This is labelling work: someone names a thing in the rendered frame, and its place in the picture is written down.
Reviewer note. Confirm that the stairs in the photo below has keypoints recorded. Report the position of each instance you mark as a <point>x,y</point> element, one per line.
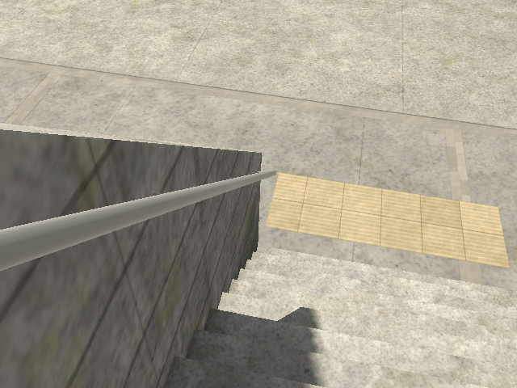
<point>295,320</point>

